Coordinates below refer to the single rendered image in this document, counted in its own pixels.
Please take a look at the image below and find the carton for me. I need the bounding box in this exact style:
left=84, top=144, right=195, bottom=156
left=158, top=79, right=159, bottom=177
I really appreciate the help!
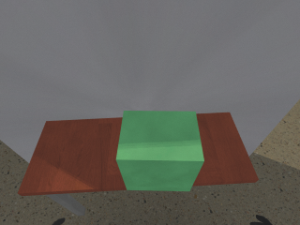
left=116, top=111, right=204, bottom=192

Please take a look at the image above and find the robot right hand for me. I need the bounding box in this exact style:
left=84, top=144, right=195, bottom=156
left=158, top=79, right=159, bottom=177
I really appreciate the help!
left=249, top=215, right=273, bottom=225

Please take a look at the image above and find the table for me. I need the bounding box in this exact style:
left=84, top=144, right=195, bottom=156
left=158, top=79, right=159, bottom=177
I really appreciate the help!
left=18, top=112, right=259, bottom=216

